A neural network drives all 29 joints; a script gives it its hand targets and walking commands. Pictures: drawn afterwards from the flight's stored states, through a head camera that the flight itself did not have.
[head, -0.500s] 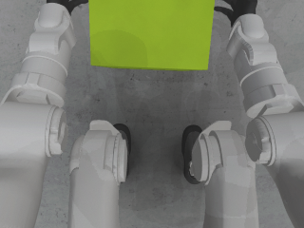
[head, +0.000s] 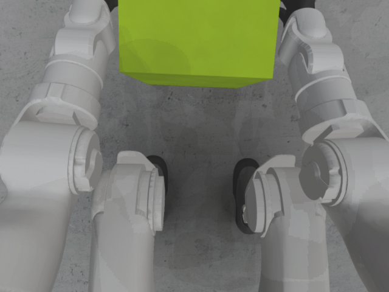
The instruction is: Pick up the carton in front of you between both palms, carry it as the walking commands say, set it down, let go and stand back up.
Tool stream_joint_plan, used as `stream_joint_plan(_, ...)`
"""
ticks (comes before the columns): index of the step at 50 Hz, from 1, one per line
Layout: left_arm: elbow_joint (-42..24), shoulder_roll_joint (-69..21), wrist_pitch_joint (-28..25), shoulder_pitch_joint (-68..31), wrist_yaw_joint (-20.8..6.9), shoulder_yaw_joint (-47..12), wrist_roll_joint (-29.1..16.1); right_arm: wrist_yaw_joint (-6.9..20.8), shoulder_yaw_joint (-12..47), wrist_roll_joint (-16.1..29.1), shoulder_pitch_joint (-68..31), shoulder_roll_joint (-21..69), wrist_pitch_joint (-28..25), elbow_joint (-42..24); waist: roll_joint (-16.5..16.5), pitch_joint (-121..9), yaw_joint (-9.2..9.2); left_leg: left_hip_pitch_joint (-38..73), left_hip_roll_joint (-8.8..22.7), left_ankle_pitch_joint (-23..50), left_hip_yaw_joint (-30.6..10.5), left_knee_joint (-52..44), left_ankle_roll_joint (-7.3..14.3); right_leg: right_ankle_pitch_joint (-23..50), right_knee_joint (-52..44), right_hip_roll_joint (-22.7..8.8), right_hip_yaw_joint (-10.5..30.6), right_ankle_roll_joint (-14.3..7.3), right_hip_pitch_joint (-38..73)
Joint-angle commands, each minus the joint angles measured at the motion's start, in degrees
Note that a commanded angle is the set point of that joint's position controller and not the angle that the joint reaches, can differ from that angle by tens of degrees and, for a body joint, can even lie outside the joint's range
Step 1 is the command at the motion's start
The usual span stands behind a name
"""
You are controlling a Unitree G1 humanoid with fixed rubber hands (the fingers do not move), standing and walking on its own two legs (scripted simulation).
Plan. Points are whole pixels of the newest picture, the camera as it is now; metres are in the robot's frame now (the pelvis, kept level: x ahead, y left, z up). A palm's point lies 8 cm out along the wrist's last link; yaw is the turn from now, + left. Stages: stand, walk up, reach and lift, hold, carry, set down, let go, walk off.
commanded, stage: reach and lift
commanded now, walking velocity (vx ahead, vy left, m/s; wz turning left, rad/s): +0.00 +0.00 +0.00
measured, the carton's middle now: (196, 25) +0.53 +0.03 -0.24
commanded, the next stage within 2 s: none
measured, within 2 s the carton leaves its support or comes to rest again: leaves its support in 0.04 s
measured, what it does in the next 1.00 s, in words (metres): rises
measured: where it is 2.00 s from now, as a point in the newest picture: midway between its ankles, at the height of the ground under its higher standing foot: (200, 206)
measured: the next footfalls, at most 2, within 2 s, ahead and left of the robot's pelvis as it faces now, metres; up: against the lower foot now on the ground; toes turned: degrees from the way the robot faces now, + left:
none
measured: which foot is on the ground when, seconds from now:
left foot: down 0.00-1.00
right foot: down 0.00-1.00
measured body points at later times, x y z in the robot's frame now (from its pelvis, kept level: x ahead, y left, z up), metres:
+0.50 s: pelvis -0.01 -0.01 +0.08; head +0.27 +0.02 +0.44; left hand +0.51 +0.19 +0.01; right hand +0.51 -0.12 +0.01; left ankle +0.11 +0.13 -0.33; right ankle +0.11 -0.13 -0.33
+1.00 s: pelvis +0.03 -0.01 +0.21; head +0.23 +0.02 +0.61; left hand +0.47 +0.18 +0.15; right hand +0.49 -0.12 +0.16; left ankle +0.11 +0.13 -0.33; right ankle +0.11 -0.13 -0.33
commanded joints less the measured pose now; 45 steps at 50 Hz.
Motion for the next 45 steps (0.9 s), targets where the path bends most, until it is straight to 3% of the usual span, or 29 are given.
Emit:
stream_joint_plan(1,-17.77,-55.09,0.1,-28.48,-16.02,-12.02,-2.58,15.7,16.51,2.95,-31.16,55.53,0.61,-13.78,0.28,-71.62,2.14,31.64,-4.87,22.47,6.63,-9.11,0.74,21.32,-7.12,4.63,-7.77,-2.13,31.18)
stream_joint_plan(6,-30.42,-61.81,2.03,-29.46,-15.08,-17.6,-5.09,14.96,22.21,6.68,-30.39,63.61,2.5,-21.01,2.36,-94.29,3.21,45.84,-5.64,33.12,7.59,-9.49,0.29,29.07,-7.26,5.35,-8.72,-1.86,37.36)
stream_joint_plan(10,-36.39,-67.39,5.67,-24.69,-13.95,-19.66,-3.43,14.39,25.82,5.52,-29.22,65.59,5.36,-28.95,4.54,-105.35,2.22,52.61,-6.56,33.1,8.16,-12.32,-0.36,27.36,-10.56,6.02,-9.62,-1.48,38.95)
stream_joint_plan(13,-34.14,-70.83,8.71,-19.27,-14.23,-18.25,-0.57,14.9,25.09,2.66,-26.06,66.73,7.73,-28.84,4.62,-98.97,1.25,48.24,-7.19,25.15,8.26,-16.69,-0.54,20.33,-14.62,6.21,-9.65,-1.82,36.28)
stream_joint_plan(17,-24.54,-72.81,11.41,-14.52,-15.6,-11.46,5.45,16.01,17.5,-4.13,-21.06,67.27,10.27,-21.17,3.98,-81.25,-0.36,38.18,-7.44,10.98,7.91,-23.28,-0.18,8.98,-21.0,6.29,-9.35,-2.59,30.58)
stream_joint_plan(20,-21.37,-73.03,11.99,-14.13,-16.26,-6.83,8.94,16.72,13.16,-7.37,-20.4,67.69,11.13,-18.11,3.48,-77.64,-0.52,36.65,-7.72,7.64,7.98,-26.81,0.32,6.3,-24.95,6.39,-8.89,-2.82,30.95)
stream_joint_plan(24,-20.68,-72.71,11.86,-14.59,-16.72,-3.55,11.52,17.5,10.82,-9.11,-20.54,68.2,11.39,-16.95,2.74,-79.17,0.01,39.27,-7.86,7.26,7.91,-30.43,0.61,6.08,-28.99,6.44,-8.25,-2.63,33.72)
stream_joint_plan(29,-21.59,-74.48,12.39,-12.64,-17.09,-3.83,12.36,18.1,11.75,-9.45,-18.34,70.65,12.07,-17.03,2.13,-83.38,0.53,44.93,-8.04,8.04,8.08,-34.69,0.59,6.68,-33.62,6.52,-8.1,-2.2,38.69)
stream_joint_plan(37,-27.82,-79.66,13.57,-7.11,-17.56,-10.8,9.22,19.12,18.88,-6.48,-11.67,74.94,13.1,-21.75,2.68,-90.38,0.38,56.32,-8.13,15.57,7.42,-39.92,-0.17,12.93,-39.02,6.68,-7.58,-1.68,48.06)
stream_joint_plan(45,-30.62,-82.39,13.45,1.62,-16.73,-16.1,7.39,19.11,24.61,-4.38,-2.6,77.14,12.89,-24.38,2.94,-86.14,0.14,64.7,-8.28,18.18,5.64,-46.5,-0.65,15.32,-45.62,6.65,-6.14,-1.5,55.71)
